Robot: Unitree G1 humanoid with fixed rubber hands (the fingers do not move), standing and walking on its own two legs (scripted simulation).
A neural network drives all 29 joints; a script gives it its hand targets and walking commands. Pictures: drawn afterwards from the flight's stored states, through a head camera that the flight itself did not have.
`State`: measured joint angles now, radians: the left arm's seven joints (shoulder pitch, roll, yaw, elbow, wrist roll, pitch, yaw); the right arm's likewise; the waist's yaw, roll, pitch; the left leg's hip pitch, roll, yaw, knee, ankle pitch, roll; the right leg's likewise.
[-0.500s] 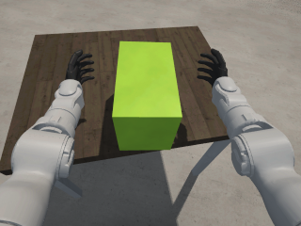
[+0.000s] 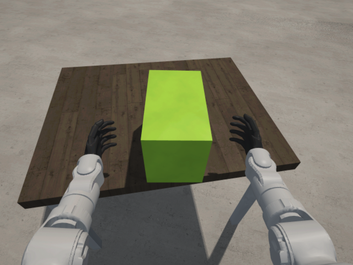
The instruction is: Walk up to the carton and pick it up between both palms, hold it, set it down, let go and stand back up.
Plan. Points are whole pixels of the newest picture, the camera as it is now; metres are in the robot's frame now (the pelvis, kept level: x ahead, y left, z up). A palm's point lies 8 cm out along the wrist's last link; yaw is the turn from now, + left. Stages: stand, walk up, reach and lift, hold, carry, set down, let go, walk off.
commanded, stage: set down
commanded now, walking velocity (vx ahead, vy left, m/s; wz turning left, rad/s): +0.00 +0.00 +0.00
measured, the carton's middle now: (174, 124) +0.52 +0.01 +0.00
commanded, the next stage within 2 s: none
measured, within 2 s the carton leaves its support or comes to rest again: neither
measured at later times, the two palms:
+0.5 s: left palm (85, 185) +0.31 +0.24 -0.02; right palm (246, 178) +0.33 -0.17 +0.00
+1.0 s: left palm (86, 201) +0.28 +0.23 -0.04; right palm (254, 200) +0.29 -0.19 -0.04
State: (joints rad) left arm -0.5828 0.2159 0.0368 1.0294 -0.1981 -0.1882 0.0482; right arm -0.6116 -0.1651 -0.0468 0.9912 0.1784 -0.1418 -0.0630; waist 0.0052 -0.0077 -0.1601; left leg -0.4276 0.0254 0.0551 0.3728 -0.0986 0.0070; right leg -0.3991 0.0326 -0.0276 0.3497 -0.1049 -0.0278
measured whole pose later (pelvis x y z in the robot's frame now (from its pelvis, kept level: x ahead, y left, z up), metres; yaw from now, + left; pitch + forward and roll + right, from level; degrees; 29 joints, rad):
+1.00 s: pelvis +0.06 +0.00 +0.00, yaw -2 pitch +6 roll -1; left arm 0.02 0.21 0.01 0.71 -0.15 -0.35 0.03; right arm 0.01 -0.13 0.04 0.78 0.17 -0.38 -0.05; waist 0.04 -0.03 -0.10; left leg -0.28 0.03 0.08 0.40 -0.22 0.00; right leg -0.26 0.04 0.01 0.36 -0.21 -0.02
